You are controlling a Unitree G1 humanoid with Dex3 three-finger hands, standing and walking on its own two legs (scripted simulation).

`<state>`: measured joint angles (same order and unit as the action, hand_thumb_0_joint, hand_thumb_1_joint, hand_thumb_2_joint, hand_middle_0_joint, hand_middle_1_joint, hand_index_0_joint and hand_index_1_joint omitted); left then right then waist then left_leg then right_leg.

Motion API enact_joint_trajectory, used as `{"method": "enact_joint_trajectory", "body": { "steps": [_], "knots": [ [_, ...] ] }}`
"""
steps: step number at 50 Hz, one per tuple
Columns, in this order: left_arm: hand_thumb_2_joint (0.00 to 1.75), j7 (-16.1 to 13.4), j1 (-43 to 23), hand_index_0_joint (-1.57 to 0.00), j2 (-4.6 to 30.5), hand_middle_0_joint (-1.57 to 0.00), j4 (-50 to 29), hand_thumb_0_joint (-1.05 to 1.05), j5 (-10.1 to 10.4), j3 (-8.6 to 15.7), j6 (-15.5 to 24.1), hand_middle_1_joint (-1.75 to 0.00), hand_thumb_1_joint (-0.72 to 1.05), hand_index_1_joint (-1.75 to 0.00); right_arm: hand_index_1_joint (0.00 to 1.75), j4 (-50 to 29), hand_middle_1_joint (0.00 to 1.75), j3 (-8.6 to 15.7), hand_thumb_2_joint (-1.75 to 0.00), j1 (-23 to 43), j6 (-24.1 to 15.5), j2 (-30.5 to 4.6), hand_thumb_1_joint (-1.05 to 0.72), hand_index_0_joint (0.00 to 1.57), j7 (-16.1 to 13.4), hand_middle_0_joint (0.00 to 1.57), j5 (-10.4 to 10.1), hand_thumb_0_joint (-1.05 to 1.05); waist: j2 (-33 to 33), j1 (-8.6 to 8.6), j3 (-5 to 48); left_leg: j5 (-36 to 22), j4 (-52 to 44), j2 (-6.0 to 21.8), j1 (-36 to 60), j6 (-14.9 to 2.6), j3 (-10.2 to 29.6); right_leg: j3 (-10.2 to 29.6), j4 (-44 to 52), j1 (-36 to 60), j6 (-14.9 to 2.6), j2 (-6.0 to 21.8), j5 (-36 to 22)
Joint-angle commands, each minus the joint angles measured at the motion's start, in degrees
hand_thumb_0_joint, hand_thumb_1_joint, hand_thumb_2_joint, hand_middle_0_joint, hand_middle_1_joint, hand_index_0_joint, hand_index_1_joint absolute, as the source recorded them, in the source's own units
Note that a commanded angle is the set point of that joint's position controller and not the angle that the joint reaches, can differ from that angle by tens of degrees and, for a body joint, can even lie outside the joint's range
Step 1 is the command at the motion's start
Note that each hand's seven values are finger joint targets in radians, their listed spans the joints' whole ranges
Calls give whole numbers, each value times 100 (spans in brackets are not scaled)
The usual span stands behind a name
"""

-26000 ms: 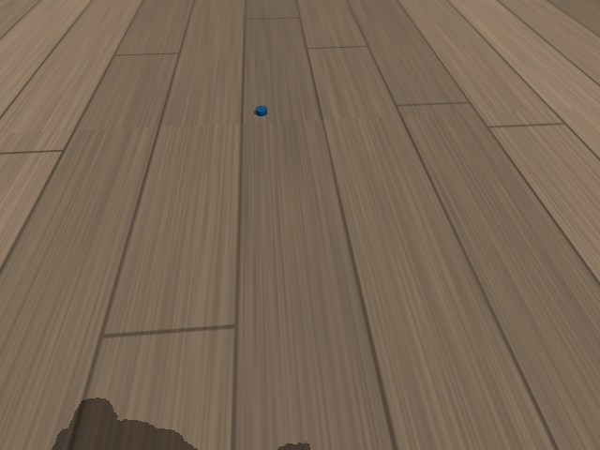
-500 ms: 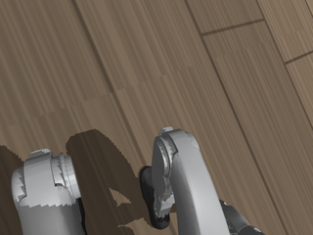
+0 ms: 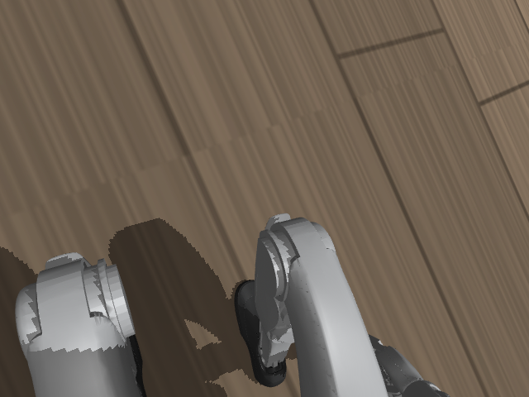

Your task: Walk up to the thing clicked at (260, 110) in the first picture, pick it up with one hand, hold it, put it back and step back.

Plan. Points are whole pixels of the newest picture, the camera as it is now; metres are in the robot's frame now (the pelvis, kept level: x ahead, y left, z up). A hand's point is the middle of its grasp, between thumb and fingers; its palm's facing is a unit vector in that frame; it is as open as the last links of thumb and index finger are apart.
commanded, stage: rise first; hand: left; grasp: from above
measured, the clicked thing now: out of the picture +0.46 +0.38 -0.29
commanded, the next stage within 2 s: approach in 0.60 s
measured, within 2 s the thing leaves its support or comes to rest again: neither
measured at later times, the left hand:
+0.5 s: hand out of the picture +0.42 +0.41 -0.17, palm faces -0.43 -0.13 -0.89, open 14.1 cm
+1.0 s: hand out of the picture +0.44 +0.38 -0.18, palm faces -0.42 -0.10 -0.90, open 14.0 cm
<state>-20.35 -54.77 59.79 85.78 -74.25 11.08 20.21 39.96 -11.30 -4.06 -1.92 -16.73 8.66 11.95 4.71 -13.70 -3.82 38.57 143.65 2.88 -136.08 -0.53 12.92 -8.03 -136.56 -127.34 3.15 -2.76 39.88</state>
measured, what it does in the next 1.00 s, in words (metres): stands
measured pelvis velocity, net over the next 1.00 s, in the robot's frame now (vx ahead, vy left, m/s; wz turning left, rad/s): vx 0.00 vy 0.00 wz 0.00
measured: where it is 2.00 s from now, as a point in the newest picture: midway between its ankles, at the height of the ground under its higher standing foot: (200, 371)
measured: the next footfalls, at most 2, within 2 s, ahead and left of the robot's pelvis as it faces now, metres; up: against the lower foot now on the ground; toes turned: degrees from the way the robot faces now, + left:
none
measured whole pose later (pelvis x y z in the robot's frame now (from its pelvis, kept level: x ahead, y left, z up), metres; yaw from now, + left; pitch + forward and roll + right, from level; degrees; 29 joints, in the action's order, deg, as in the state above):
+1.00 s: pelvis +0.00 +0.00 +0.00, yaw +0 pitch +30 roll -12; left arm -22.8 -59.3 57.2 87.0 -76.2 5.5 19.2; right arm 39.8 -11.7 -5.4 -3.2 -16.1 8.7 11.8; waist 5.7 -15.2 -2.9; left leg 38.4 143.6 2.6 -136.4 -0.5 12.7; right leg -7.9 -136.5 -127.6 3.0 -2.7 39.8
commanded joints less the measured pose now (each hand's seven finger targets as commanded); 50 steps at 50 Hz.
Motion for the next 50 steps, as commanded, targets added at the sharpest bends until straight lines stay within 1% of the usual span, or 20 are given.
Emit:
{"method": "enact_joint_trajectory", "body": {
  "steps": [1, 5, 7, 8, 9, 11, 12, 14, 15, 18, 23, 29, 32, 36, 38, 40, 41, 45, 48, 50],
  "knots": [
    [99, -167, -1385, -9, 1759, -9, -833, 0, 197, 194, 52, -99, -53, -99, 30, -40, 30, 515, -89, -1003, 9, -1635, -89, 20, -75, 20, -54, 0, -2428, 25, 3832, -1037, -1380, 6, 3148, -69, -583, -477, 1259, 1510, -436, -205, -1282],
    [100, -227, -1440, -9, 1892, -10, -1075, 0, 144, 359, 104, -98, -54, -98, 30, 18, 30, 528, -89, -1062, 18, -1645, -89, 20, -79, 20, -34, 0, -2644, 78, 4047, -1266, -1388, -3, 3389, -46, -596, -480, 1214, 1603, -434, -200, -1425],
    [101, -223, -1283, -7, 1586, -8, -713, 0, 124, 147, 67, -99, -56, -100, 30, 14, 30, 519, -89, -1023, 9, -1616, -89, 20, -51, 20, -31, 0, -2566, -39, 3748, -1157, -1435, 9, 3320, -35, -533, -534, 1156, 1380, -457, -208, -1321],
    [102, -248, -1436, -7, 1571, -8, -795, 0, 183, 153, 103, -99, -56, -100, 30, 2, 30, 541, -89, -1011, 6, -1638, -89, 20, -69, 20, -61, 0, -2452, -62, 3715, -1027, -1442, 11, 3222, -44, -514, -554, 1184, 1277, -455, -211, -1230],
    [101, -252, -1408, -7, 1629, -8, -689, 0, 95, 105, 91, -99, -56, -100, 30, 5, 30, 519, -89, -1018, 0, -1634, -89, 20, -65, 20, -65, 0, -2503, -82, 3618, -1011, -1438, 5, 3232, -40, -528, -525, 1202, 1303, -465, -204, -1220],
    [101, -325, -1501, -8, 1966, -9, -930, 0, 46, 313, 99, -98, -55, -99, 30, 12, 30, 501, -89, -1032, 6, -1653, -89, 20, -78, 20, -46, 0, -2642, 80, 3918, -1125, -1430, -11, 3299, -29, -585, -489, 1192, 1512, -465, -209, -1324],
    [99, -320, -1392, -9, 1921, -9, -798, 0, 42, 298, 65, -99, -53, -99, 30, 12, 30, 512, -89, -1004, 4, -1637, -89, 20, -75, 20, -47, 0, -2607, 109, 3928, -1179, -1379, -3, 3322, -45, -603, -477, 1193, 1469, -456, -208, -1355],
    [100, -323, -1528, -9, 1714, -9, -843, 0, 87, 192, 53, -99, -54, -100, 30, 2, 30, 506, -89, -1026, -5, -1625, -89, 20, -60, 20, -28, 0, -2607, -29, 3887, -1115, -1376, 5, 3262, -49, -594, -484, 1224, 1466, -445, -213, -1325],
    [101, -313, -1329, -8, 1606, -8, -602, 0, 70, 129, 5, -99, -55, -100, 30, 10, 30, 510, -89, -1031, -14, -1608, -89, 20, -60, 20, -50, 0, -2505, -25, 3715, -1043, -1397, -3, 3158, -50, -587, -490, 1209, 1389, -456, -219, -1273],
    [99, -316, -1564, -8, 1711, -8, -821, 0, 91, 155, -8, -100, -54, -100, 30, 2, 30, 532, -89, -991, -25, -1654, -89, 20, -82, 20, -46, 0, -2658, 2, 3843, -1045, -1467, 2, 3334, -21, -533, -550, 1120, 1281, -465, -202, -1242],
    [99, -290, -1407, -8, 1632, -8, -534, 0, 122, 66, -50, -101, -54, -101, 30, -9, 30, 497, -89, -1016, -35, -1625, -89, 20, -87, 20, -63, 0, -2449, -44, 3577, -914, -1409, -17, 3001, -54, -601, -479, 1246, 1404, -445, -198, -1211],
    [98, -230, -1577, -10, 1841, -10, -936, 0, 114, 175, -14, -99, -52, -99, 30, -42, 30, 490, -89, -1028, -26, -1650, -89, 20, -94, 20, -44, 0, -2641, 27, 3985, -1082, -1438, -3, 3326, -40, -581, -492, 1223, 1524, -449, -201, -1305],
    [101, -214, -1448, -7, 1649, -8, -774, 0, 133, 92, -24, -100, -55, -100, 30, -23, 30, 486, -89, -1053, -21, -1640, -89, 20, -84, 20, -42, 0, -2551, -66, 3844, -1106, -1421, -9, 3283, -48, -552, -520, 1208, 1457, -444, -208, -1326],
    [101, -253, -1361, -7, 1727, -7, -760, 0, 106, 163, -8, -102, -56, -103, 30, -18, 30, 491, -89, -1038, 14, -1636, -89, 20, -91, 20, -64, 0, -2582, 32, 3884, -1125, -1425, -11, 3248, -41, -572, -515, 1197, 1480, -450, -210, -1341],
    [100, -228, -1357, -7, 1439, -7, -597, 0, 121, -6, -4, -104, -55, -103, 30, -28, 30, 502, -89, -1053, -2, -1618, -89, 20, -74, 20, -48, 0, -2435, -118, 3604, -1002, -1427, -11, 3122, -50, -549, -533, 1209, 1348, -447, -211, -1255],
    [100, -237, -1630, -7, 1358, -7, -684, 0, 94, -128, 27, -104, -56, -104, 30, 7, 30, 512, -89, -1090, -19, -1613, -89, 20, -83, 20, -77, 0, -2460, -155, 3562, -889, -1463, -4, 3129, -38, -516, -542, 1216, 1204, -463, -211, -1178],
    [100, -259, -1850, -7, 1383, -7, -840, 0, 81, -125, 52, -104, -55, -104, 30, -9, 30, 509, -89, -1141, -40, -1643, -89, 20, -85, 20, -56, 0, -2528, -267, 3607, -894, -1445, -7, 3212, -32, -505, -562, 1209, 1248, -447, -200, -1182],
    [99, -395, -2227, -8, 1062, -7, -914, 0, 27, -390, 39, -106, -54, -106, 30, 26, 30, 503, -89, -1262, -98, -1633, -89, 20, -71, 20, -47, 0, -2727, -419, 3769, -1020, -1438, 27, 3419, 5, -485, -583, 1210, 1248, -440, -206, -1346],
    [99, -538, -2399, -7, 1008, -6, -722, 0, -74, -466, -113, -107, -54, -106, 30, 19, 30, 502, -89, -1320, -154, -1642, -90, 20, -70, 20, -52, 0, -2909, -464, 3761, -1070, -1452, 38, 3528, 33, -476, -589, 1156, 1098, -463, -198, -1406],
    [100, -668, -2435, -7, 1268, -7, -767, 0, -122, -264, -262, -105, -56, -105, 30, -19, 30, 510, -89, -1369, -178, -1679, -90, 20, -70, 20, -66, 0, -3115, -346, 3920, -1152, -1543, 9, 3625, 58, -503, -577, 1107, 1132, -483, -178, -1465]
  ]
}}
